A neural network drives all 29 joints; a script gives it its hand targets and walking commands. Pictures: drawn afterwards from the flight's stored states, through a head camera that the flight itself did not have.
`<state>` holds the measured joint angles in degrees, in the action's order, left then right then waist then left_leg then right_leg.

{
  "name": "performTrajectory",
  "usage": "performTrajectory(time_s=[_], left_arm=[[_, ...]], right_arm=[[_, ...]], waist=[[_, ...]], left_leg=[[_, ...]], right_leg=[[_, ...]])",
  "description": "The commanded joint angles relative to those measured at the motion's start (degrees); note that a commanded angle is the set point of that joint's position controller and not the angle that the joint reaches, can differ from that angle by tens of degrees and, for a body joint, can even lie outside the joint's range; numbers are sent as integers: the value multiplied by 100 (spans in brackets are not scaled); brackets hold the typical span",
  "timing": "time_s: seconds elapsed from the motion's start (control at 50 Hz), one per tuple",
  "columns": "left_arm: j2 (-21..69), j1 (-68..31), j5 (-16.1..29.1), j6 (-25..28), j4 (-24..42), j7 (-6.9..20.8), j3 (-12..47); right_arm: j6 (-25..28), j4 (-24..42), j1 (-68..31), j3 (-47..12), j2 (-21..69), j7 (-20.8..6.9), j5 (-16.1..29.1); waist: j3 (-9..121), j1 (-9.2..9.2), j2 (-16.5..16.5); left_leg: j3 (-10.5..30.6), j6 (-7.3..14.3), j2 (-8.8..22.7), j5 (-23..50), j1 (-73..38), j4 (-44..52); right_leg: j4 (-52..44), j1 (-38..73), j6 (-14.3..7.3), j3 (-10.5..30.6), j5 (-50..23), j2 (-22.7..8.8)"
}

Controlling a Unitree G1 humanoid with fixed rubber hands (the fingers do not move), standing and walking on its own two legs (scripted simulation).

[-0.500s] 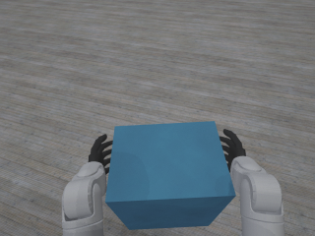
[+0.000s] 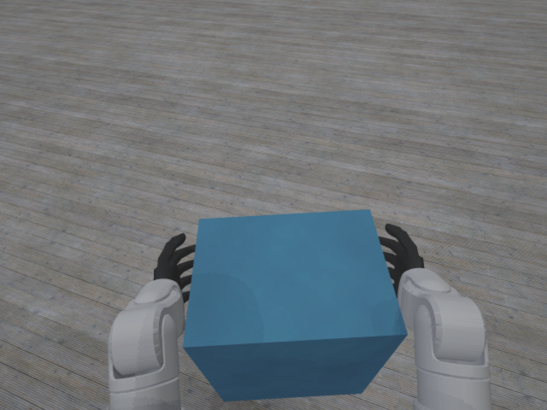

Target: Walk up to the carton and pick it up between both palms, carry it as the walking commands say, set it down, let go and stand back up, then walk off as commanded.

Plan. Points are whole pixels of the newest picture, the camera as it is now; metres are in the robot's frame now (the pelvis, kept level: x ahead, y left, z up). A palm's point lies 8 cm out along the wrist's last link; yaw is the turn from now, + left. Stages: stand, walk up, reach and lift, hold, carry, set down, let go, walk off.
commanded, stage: carry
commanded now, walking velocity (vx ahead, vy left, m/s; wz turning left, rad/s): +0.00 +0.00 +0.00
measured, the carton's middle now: (289, 315) +0.25 +0.00 +0.01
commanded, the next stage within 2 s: hold in 0.96 s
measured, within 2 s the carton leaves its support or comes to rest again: neither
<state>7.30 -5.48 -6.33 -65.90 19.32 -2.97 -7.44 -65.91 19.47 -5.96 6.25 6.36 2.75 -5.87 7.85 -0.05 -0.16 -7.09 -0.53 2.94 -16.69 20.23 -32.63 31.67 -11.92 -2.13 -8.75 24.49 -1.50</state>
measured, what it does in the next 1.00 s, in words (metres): shifts its weight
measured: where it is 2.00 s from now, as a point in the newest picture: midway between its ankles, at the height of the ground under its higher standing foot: outside the picture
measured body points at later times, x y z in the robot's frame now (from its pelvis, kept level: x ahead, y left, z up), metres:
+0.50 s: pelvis -0.05 -0.02 +0.01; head -0.08 -0.02 +0.46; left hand +0.22 +0.14 +0.09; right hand +0.22 -0.18 +0.09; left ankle +0.00 +0.13 -0.73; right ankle -0.09 -0.07 -0.73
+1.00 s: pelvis -0.06 -0.02 +0.01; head -0.09 -0.03 +0.46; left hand +0.21 +0.14 +0.07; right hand +0.22 -0.18 +0.07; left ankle +0.00 +0.12 -0.73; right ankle -0.09 -0.07 -0.73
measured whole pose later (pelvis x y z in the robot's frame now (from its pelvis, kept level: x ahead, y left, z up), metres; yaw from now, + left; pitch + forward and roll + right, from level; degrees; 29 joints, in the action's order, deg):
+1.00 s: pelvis -0.06 -0.02 +0.01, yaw -2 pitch +0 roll +1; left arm 7.7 -9.7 -10.0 -61.5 7.4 -0.7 -10.0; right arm -61.4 7.1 -10.5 8.8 6.3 0.6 -8.2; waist 4.2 -2.7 -0.1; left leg -4.2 -0.8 3.6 -9.1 17.8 -26.6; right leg 28.7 -11.6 -4.9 -8.1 17.9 1.4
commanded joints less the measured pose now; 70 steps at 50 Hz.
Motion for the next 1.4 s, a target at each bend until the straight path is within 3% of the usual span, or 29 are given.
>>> performTrajectory(time_s=[0.0, 0.12, 0.28, 0.94, 0.96, 0.98, 1.0, 1.02, 1.04, 1.06, 1.12, 1.16, 1.2, 1.3, 1.38], left_arm=[[4434, -2481, 1943, -83, 331, 1213, 4002], [4454, -2600, 1974, -192, 228, 1234, 4011], [4530, -2760, 1983, -298, 96, 1251, 3967], [4563, -2811, 1971, -367, 216, 1249, 3927], [2822, -1111, 151, 754, -3680, 1156, 985], [1615, -1491, -6, 1666, -2462, 1030, 611], [1622, -1473, 162, 2061, -2059, 939, 971], [2194, -1602, 493, 2312, -1557, 947, 1774], [2654, -1955, 872, 2542, -1008, 982, 2389], [2956, -2278, 1223, 2656, -705, 1035, 2767], [2411, -2452, 1183, 2874, -353, 909, 2730], [2195, -1810, 890, 2748, -885, 770, 2429], [2306, -1458, 723, 2625, -1399, 767, 2249], [2834, -2178, 708, 2508, -1666, 1016, 2289], [3260, -2820, 570, 2446, -2139, 1170, 2216]], right_arm=[[-42, 317, -2413, -3934, 4019, -1197, 1901], [-156, 256, -2507, -3904, 4019, -1219, 1946], [-273, 172, -2671, -3858, 4078, -1267, 2004], [-345, 243, -2737, -3789, 4062, -1256, 1997], [655, -3702, -1325, -1237, 2745, -1043, 466], [1767, -3143, -1281, -1112, 1789, -797, -97], [2328, -2812, -1376, -1347, 1922, -645, -168], [2613, -2351, -1397, -1835, 2432, -573, 30], [2785, -1849, -1707, -2225, 2872, -536, 306], [2900, -1112, -2165, -2772, 3159, -514, 633], [3000, -1032, -2816, -3303, 3021, -586, 1078], [2944, -1476, -2503, -3150, 2893, -637, 980], [2862, -1979, -2186, -2946, 2899, -707, 801], [2769, -2440, -2348, -2652, 3314, -906, 497], [2763, -2862, -2809, -2238, 3438, -1090, 217]], waist=[[1072, -9, -6], [876, -5, -30], [765, -18, -64], [902, -64, -75], [-1283, -698, -316], [-1380, -301, -593], [-1052, -235, -614], [-498, -169, -451], [322, -138, -271], [1060, -177, -80], [1597, -783, 59], [1202, -951, 49], [657, -856, -48], [163, -505, -85], [-247, -257, -34]], left_leg=[[586, 275, 530, 2518, -976, 244], [597, 230, 515, 1739, -825, 508], [565, 159, 523, 1381, -704, 634], [490, 80, 568, 1443, -643, 550], [1135, 337, -192, 719, -1337, 723], [1042, 424, -488, 510, -1538, 676], [1113, 510, -600, 834, -1537, 764], [1257, 619, -629, 1588, -1494, 927], [1321, 673, -676, 2190, -1805, 934], [1345, 644, -738, 2479, -1716, 873], [1212, 479, -665, 2312, -1416, 709], [1141, 417, -654, 2043, -1415, 771], [1148, 421, -647, 1898, -1545, 837], [1226, 342, -708, 1905, -1956, 1012], [1263, 254, -716, 1031, -1822, 1146]], right_leg=[[-413, -35, 50, 470, -2930, -635], [-740, -197, 7, 558, -2161, -680], [-940, -311, -35, 595, -1848, -727], [-907, -298, -54, 640, -2213, -782], [-1742, -727, -19, 2263, -1200, -304], [-1848, -912, 58, 2475, -654, -342], [-1691, -696, 96, 2327, -923, -237], [-1402, -123, 91, 2026, -2152, 17], [-1205, 365, 163, 1952, -3589, 178], [-1050, 1028, 190, 1912, -4563, 250], [-998, 1462, 306, 1867, -4147, 233], [-1157, 1227, 304, 1850, -3374, 271], [-1310, 883, 316, 1883, -2898, 308], [-1442, 530, 301, 1744, -2501, 451], [-1501, 33, 155, 1590, -1346, 539]])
